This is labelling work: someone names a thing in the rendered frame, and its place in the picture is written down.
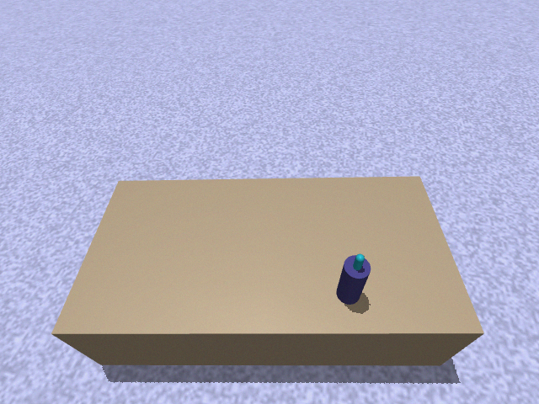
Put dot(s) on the bottle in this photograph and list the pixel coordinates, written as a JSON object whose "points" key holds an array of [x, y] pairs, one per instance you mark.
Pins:
{"points": [[353, 278]]}

